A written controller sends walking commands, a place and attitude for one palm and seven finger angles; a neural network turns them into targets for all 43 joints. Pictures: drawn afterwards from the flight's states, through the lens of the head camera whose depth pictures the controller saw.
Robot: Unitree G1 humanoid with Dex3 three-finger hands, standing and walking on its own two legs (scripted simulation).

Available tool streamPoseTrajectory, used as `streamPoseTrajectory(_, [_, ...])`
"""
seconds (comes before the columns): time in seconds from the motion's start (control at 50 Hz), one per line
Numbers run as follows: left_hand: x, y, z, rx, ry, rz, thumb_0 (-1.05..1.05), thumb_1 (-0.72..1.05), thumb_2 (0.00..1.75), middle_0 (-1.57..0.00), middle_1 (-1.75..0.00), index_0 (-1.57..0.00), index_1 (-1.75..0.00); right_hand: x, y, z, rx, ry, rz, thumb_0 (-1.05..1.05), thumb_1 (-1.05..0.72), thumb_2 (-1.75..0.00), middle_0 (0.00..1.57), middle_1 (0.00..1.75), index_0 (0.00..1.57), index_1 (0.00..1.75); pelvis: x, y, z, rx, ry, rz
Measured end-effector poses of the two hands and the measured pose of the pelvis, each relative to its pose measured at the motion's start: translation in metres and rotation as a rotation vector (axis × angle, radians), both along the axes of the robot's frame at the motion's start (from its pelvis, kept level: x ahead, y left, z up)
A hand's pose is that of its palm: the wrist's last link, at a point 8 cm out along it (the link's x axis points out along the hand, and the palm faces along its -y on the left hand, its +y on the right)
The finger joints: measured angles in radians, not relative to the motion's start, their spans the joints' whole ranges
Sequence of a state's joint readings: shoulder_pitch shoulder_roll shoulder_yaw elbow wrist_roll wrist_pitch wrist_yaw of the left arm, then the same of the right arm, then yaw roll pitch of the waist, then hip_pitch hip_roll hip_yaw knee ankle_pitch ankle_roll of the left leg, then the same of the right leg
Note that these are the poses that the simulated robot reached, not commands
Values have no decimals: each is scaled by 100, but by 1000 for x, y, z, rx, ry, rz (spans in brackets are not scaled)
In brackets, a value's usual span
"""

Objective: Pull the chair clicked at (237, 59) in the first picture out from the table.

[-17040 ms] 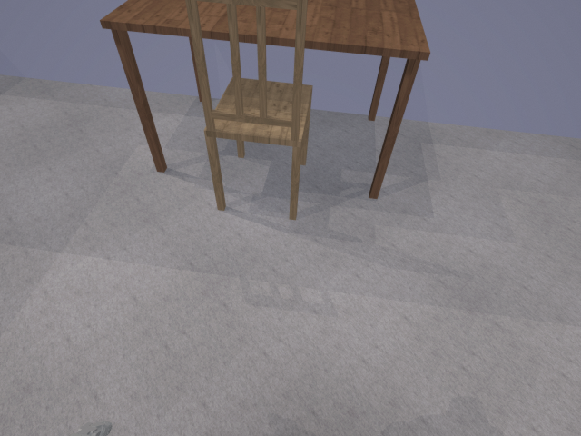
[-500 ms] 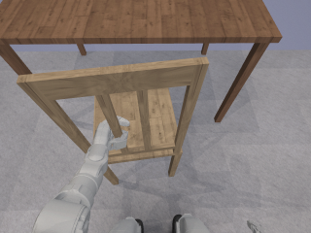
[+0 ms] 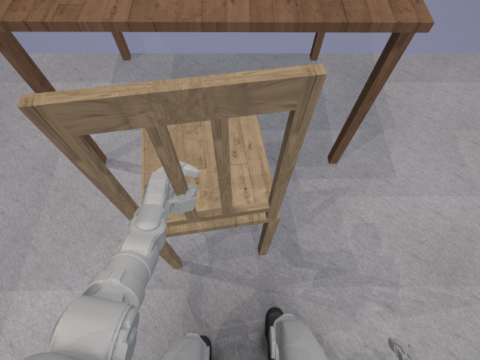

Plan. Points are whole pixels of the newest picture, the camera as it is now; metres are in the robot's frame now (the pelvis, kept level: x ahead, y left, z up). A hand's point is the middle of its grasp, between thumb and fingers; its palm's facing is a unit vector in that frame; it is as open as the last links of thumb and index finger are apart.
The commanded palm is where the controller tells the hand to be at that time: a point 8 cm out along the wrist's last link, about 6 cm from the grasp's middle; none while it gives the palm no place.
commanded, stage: step backward, pulling the chair out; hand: left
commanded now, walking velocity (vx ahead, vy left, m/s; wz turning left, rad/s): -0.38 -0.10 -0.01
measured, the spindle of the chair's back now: (178, 182) +0.41 +0.12 -0.04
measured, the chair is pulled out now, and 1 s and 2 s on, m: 0.25 0.33 0.40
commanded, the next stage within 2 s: none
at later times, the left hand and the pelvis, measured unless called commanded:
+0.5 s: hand (174, 230) +0.33 +0.12 -0.06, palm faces -0.05 -0.98 -0.19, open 5.7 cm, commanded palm +0.34 +0.17 -0.05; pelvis -0.04 +0.00 -0.01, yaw -1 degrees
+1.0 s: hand (173, 235) +0.32 +0.12 -0.06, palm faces +0.00 -0.98 -0.18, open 5.7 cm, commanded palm +0.32 +0.17 -0.06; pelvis -0.06 -0.01 -0.01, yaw +1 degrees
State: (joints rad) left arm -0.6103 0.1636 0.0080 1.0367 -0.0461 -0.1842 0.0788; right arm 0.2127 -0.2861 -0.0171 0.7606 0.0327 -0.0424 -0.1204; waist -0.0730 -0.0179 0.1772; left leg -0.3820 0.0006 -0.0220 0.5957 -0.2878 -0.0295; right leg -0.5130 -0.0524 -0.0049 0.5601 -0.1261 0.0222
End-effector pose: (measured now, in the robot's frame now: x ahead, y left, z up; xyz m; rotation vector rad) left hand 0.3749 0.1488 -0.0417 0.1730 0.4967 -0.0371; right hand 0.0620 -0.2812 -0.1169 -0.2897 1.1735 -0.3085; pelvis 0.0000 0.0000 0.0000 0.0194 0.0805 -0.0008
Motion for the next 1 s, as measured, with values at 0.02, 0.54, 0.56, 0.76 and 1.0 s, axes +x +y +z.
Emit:
streamPoseTrajectory(0.02, [-4,1,0,1,-3,-6,6,65,75,-27,-122,-50,-145,-1,2,0,1,-6,2,1,-90,-90,20,30,20,30,-3,0,-1,2,-2,-3])
streamPoseTrajectory(0.54, [-67,22,0,36,-25,36,7,61,80,-33,-122,-50,-145,-57,20,-18,65,-49,-14,1,-90,-90,20,30,20,30,-46,-5,-14,-15,-67,-16])
streamPoseTrajectory(0.56, [-67,22,0,40,-27,44,7,61,80,-33,-122,-50,-145,-57,19,-21,73,-49,-13,1,-90,-90,20,30,20,30,-47,-8,-16,-10,-69,-14])
streamPoseTrajectory(0.76, [-74,20,1,29,-6,79,7,62,79,-31,-124,-50,-145,-57,8,-12,47,-40,31,1,-90,-90,20,30,20,30,-54,-4,-9,0,-17,30])
streamPoseTrajectory(1.0, [-76,22,1,27,-1,78,8,62,79,-30,-125,-50,-145,-54,15,-12,67,-28,35,1,-90,-90,20,30,20,30,-63,-12,-6,-22,-22,25])
